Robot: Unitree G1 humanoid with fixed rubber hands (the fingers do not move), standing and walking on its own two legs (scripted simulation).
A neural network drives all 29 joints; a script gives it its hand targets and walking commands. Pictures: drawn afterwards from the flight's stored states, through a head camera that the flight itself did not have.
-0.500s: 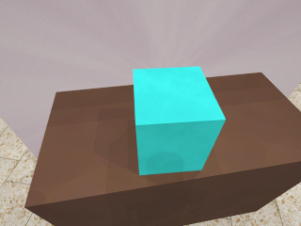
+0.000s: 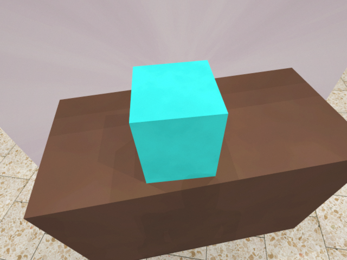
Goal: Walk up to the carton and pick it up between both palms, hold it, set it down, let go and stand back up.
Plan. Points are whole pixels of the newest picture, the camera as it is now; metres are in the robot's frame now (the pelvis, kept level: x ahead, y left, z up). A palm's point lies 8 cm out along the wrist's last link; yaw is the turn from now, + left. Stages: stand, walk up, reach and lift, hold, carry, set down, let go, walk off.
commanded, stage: walk up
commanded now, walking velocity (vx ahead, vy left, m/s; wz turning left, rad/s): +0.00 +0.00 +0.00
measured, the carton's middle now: (175, 123) +0.47 +0.01 +0.05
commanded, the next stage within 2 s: stand in 1.10 s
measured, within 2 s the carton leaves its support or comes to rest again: neither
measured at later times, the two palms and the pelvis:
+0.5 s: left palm out of the picture -0.03 +0.18 -0.14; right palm out of the picture -0.04 -0.21 -0.14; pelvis -0.01 -0.01 +0.01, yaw +0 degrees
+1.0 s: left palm out of the picture -0.05 +0.19 -0.15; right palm out of the picture -0.01 -0.23 -0.14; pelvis -0.02 -0.02 +0.00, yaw +4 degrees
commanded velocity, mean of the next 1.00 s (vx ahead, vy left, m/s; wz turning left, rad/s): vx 0.01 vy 0.00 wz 0.06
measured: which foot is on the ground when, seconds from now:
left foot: up 0.00-0.20, down 0.22-1.00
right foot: down 0.00-1.00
